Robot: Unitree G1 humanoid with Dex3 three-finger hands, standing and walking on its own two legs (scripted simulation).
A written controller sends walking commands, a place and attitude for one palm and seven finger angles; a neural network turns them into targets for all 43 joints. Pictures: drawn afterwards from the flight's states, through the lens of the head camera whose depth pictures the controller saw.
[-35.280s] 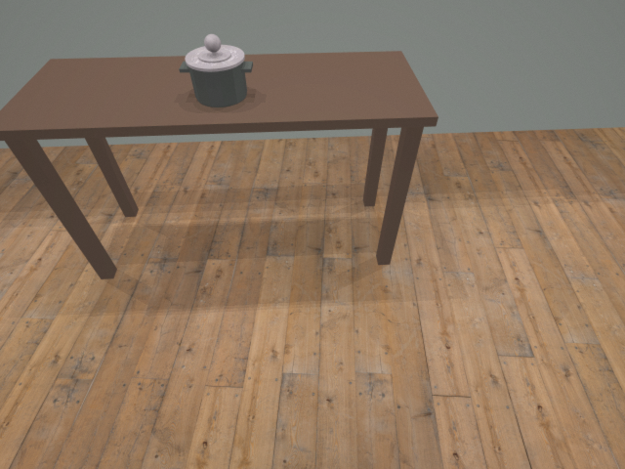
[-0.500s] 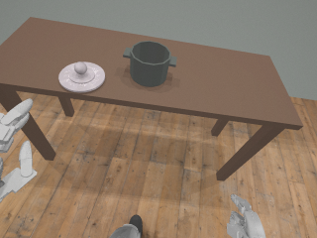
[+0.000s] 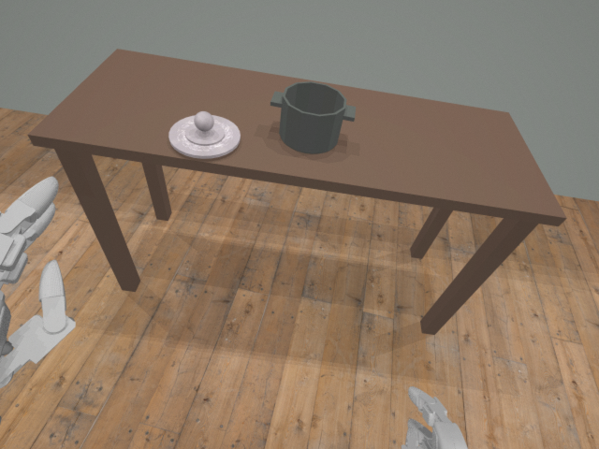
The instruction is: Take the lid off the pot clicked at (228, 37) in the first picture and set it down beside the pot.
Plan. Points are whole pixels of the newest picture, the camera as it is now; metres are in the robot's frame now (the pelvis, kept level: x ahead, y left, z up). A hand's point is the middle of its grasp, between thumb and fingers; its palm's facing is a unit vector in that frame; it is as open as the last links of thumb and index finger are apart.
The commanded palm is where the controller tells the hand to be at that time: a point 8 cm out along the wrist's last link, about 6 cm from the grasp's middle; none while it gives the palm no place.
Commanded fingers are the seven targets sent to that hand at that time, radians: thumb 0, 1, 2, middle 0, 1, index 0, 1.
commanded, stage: stop stepping back and stand still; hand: left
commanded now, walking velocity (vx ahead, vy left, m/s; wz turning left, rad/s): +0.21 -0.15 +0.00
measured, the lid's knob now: (204, 121) +0.78 +0.25 -0.02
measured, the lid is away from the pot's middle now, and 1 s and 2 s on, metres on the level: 0.26 0.26 0.26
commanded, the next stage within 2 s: let the arm hang, fingers relaxed in 1.18 s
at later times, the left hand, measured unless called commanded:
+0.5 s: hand out of the picture +0.13 +0.16 -0.17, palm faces -0.05 -1.00 -0.04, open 7.4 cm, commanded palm none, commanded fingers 0.00 0.90 0.90 -0.20 -0.30 -0.20 -0.30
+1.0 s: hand out of the picture +0.14 +0.21 -0.17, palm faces +0.06 -0.96 -0.26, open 7.4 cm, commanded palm none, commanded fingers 0.00 0.90 0.90 -0.20 -0.30 -0.20 -0.30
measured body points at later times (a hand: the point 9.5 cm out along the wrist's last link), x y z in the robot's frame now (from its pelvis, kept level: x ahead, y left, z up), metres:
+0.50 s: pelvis +0.02 +0.01 -0.01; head +0.06 +0.06 +0.44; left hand +0.13 +0.21 -0.17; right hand +0.06 -0.24 -0.12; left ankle +0.01 +0.12 -0.74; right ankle +0.05 -0.13 -0.72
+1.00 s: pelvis +0.08 +0.01 +0.00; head +0.11 +0.01 +0.45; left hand +0.13 +0.27 -0.15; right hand +0.09 -0.21 -0.16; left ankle +0.01 +0.11 -0.74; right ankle +0.05 -0.13 -0.74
